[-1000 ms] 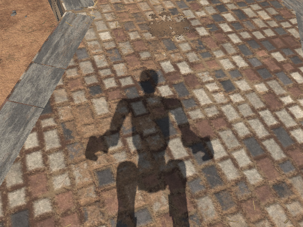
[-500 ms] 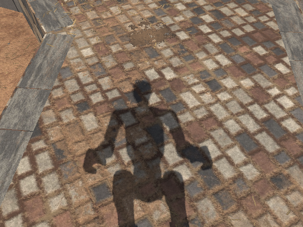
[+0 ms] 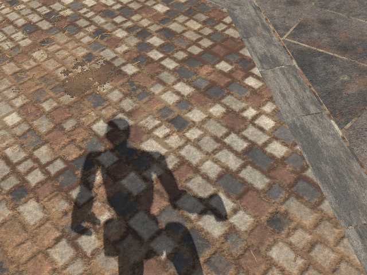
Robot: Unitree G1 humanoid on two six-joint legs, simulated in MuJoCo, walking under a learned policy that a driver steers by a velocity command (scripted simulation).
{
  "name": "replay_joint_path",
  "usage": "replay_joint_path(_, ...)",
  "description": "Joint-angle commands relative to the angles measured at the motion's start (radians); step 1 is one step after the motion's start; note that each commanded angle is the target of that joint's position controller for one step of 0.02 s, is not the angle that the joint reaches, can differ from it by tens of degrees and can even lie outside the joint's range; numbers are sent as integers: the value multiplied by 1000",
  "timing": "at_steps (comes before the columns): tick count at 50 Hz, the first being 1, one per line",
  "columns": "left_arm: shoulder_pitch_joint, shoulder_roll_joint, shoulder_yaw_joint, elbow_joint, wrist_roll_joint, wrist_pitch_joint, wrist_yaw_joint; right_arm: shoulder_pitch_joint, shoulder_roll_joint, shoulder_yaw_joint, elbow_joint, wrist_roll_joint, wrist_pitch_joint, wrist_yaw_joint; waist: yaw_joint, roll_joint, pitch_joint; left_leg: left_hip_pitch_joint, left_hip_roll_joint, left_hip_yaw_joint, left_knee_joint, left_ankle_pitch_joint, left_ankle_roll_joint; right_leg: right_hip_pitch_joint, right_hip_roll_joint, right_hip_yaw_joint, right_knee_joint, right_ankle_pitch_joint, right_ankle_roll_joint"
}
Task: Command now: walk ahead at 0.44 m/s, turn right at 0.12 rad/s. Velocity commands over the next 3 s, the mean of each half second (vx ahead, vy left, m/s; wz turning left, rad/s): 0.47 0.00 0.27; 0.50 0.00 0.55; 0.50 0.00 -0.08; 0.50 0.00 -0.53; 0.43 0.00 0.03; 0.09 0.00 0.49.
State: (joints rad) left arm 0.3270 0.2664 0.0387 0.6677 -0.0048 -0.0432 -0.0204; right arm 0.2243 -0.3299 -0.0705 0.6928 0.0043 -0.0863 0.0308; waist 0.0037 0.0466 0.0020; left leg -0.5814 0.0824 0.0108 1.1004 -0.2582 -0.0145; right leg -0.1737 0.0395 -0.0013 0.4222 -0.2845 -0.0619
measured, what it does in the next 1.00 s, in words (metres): walks ahead, turning left: left foot, then right foot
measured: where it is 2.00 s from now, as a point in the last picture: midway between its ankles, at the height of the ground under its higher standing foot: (135, 151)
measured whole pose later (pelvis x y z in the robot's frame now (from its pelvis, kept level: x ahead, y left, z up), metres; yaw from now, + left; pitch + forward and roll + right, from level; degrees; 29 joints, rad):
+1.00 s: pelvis +0.57 +0.04 +0.00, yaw +30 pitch +1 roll -1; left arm 0.31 0.26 0.05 0.71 0.01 -0.10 0.00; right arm 0.24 -0.32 -0.07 0.66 0.02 -0.01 0.00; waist 0.04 0.05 0.02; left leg -0.60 0.04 -0.07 1.14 -0.28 -0.01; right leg -0.18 0.01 -0.08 0.38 -0.20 -0.03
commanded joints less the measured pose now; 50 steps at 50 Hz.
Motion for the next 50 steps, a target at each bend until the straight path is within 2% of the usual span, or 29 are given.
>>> replay_joint_path(1, -50, 162, 40, -59, 11, -33, 20, -43, -69, -10, -43, -4, -5, 8, 2, -120, 14, -184, 36, -17, -79, 166, -23, 122, -241, 183, -238, 373, -163)
replay_joint_path(5, 2, 174, 38, -8, 9, -38, 31, -176, -12, 22, -65, 16, -4, 17, 56, -120, 67, -104, -4, 14, -372, 360, -9, 86, -199, 39, -286, 367, -111)
replay_joint_path(10, 57, 193, 48, 52, -2, -37, 32, -278, -11, 29, -101, 26, -12, 49, 83, -101, 119, -106, -44, 5, -553, 372, 50, 215, -269, -15, -289, 413, -102)
replay_joint_path(11, 54, 197, 50, 57, -3, -33, 34, -278, -16, 28, -106, 23, -14, 55, 74, -103, 109, -99, -56, 11, -568, 340, 67, 254, -279, -28, -257, 503, -94)
replay_joint_path(13, 43, 217, 56, 55, 1, -20, 45, -231, -40, 16, -102, 16, -11, 58, 37, -140, 38, -14, -112, 56, -558, 248, 104, 322, -280, -57, -134, 872, -70)
replay_joint_path(14, 42, 229, 59, 52, 6, -10, 52, -166, -67, 2, -89, 15, -5, 54, 2, -163, -22, 65, -148, 82, -541, 187, 126, 353, -273, -70, -22, 1063, -57)
replay_joint_path(15, 31, 236, 59, 45, 10, 3, 59, -43, -105, -20, -63, 17, 1, 46, -64, -163, -100, 223, -186, 103, -551, 170, 154, 326, -252, -94, 161, 1166, -37)
replay_joint_path(16, 26, 231, 54, 33, 13, 3, 65, 98, -148, -41, -43, 21, 8, 30, -144, -126, -173, 501, -149, 24, -569, 217, 197, 136, -228, -110, 401, 1051, -3)
replay_joint_path(17, 139, 118, 18, -12, 28, -18, 50, 207, -259, -69, -40, 8, 12, 18, -94, 121, -330, 960, 145, -485, -547, 109, 398, -333, -73, -89, 864, 348, 78)
replay_joint_path(18, 121, 124, 4, -4, 23, -56, 31, 217, -192, -53, -38, 21, 10, 16, -112, 119, -472, 1071, 246, -855, -726, -23, 465, -491, 49, 100, 1025, -265, 81)
replay_joint_path(19, -7, 183, 22, -44, -26, -80, 14, 180, -153, -41, -39, 17, 12, 8, -136, 61, -323, 975, 215, -727, -779, -89, 396, -592, -19, 156, 1044, -206, 63)
replay_joint_path(20, -70, 181, 14, -72, -33, -95, 11, 117, -135, -36, -50, 19, 13, 4, -106, -21, -193, 806, 180, -608, -804, -65, 356, -597, -69, 140, 959, -127, 46)
replay_joint_path(21, -102, 171, 14, -78, -11, -102, 17, 55, -114, -28, -60, 18, 14, 1, -62, -87, -92, 638, 140, -523, -829, 32, 335, -567, -101, 119, 859, -90, 48)
replay_joint_path(23, -66, 173, 22, -74, 13, -84, 22, -13, -88, -17, -85, 0, 13, -6, 7, -36, -30, 436, 80, -432, -881, 171, 332, -456, -136, 111, 769, -42, 71)
replay_joint_path(26, -44, 135, 9, -71, 28, -57, 30, -21, -104, -22, -72, 6, 9, -20, 31, -7, -4, 277, 41, -321, -901, 302, 333, -404, -142, 64, 623, 4, 126)
replay_joint_path(29, -167, 91, -10, -102, 30, -58, 32, 4, -129, -30, -54, 17, 15, -34, -16, 9, 14, 199, -29, -241, -881, 238, 277, -338, -108, 41, 370, 229, 150)
replay_joint_path(31, -246, 88, -11, -117, 17, -65, 26, 55, -138, -34, -38, 22, 25, -39, -61, 21, -1, 214, -34, -259, -855, 168, 249, -284, -66, 38, 232, 346, 157)
replay_joint_path(35, -271, 140, 15, -128, -7, -78, 15, 98, -132, -34, -20, 29, 41, -44, -59, 56, -20, 345, 21, -392, -746, 52, 210, -246, -53, 96, 107, 300, 132)
replay_joint_path(37, -196, 161, 34, -111, -10, -85, 14, 81, -118, -32, -26, 22, 46, -43, -7, 78, -32, 364, 25, -431, -660, 53, 180, -150, -51, 84, 69, 220, 89)
replay_joint_path(38, -115, 181, 49, -96, -3, -89, 19, 88, -79, -20, -29, 17, 45, -40, 35, 68, -71, 335, -16, -405, -558, 62, 148, -20, -74, 86, 46, 196, 55)
replay_joint_path(39, 15, 233, 65, -90, 14, -91, 27, 108, -2, 6, -44, 4, 40, -33, 84, -58, -197, 244, -83, -318, -277, -60, 109, 201, -246, 252, 33, 97, -11)
replay_joint_path(40, 84, 316, 86, -57, 31, -75, 21, 226, 40, 23, -83, 31, 29, -30, 26, -404, -294, -85, -198, -180, 41, -354, 52, 454, -457, 735, -94, -185, -168)
replay_joint_path(41, 68, 229, 72, -67, 14, -72, 13, 212, -67, 3, -59, 45, 32, -35, 50, -299, -225, -210, -118, -195, 186, -294, 35, 417, -466, 830, -145, -403, -166)
replay_joint_path(42, 34, 177, 57, -73, 8, -67, 18, 113, -118, -14, -69, 37, 38, -37, 76, -202, -114, -236, -88, -178, 229, -196, 28, 324, -424, 669, -148, -347, -128)
replay_joint_path(43, -9, 154, 48, -74, 15, -63, 19, 62, -112, -15, -79, 23, 44, -40, 66, -133, -60, -207, -57, -154, 216, -121, 20, 228, -377, 522, -147, -182, -105)
replay_joint_path(44, -37, 131, 41, -66, 19, -60, 21, 30, -100, -18, -91, 15, 44, -37, 55, -130, -14, -191, -33, -156, 173, -72, 15, 159, -335, 415, -161, -52, -101)
replay_joint_path(45, -50, 120, 37, -58, 23, -62, 25, 30, -85, -19, -96, 20, 48, -31, 37, -161, 3, -149, -8, -149, 144, -42, 13, 108, -307, 332, -183, 25, -91)
replay_joint_path(47, -52, 108, 37, -37, 16, -69, 26, 32, -51, -15, -96, 26, 59, -25, 28, -177, 12, -122, 3, -119, 102, -20, 7, 77, -282, 227, -220, 113, -97)
replay_joint_path(50, -18, 136, 48, 7, 12, -76, 19, -18, -5, 1, -111, 14, 63, -24, 30, -132, 30, -147, -1, -127, -31, 17, -2, 82, -295, 161, -255, 229, -135)
Next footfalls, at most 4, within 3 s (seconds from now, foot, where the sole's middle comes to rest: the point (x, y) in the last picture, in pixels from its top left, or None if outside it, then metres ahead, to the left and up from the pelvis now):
0.32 left None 0.36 0.12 -0.78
0.78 right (214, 230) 0.66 -0.04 -0.78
1.28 left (123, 210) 0.76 0.33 -0.78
1.80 right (161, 140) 1.12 0.19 -0.78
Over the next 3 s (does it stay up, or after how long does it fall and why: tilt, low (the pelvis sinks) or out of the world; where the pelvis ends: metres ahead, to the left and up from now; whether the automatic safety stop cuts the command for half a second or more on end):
stays up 1.44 0.34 0.00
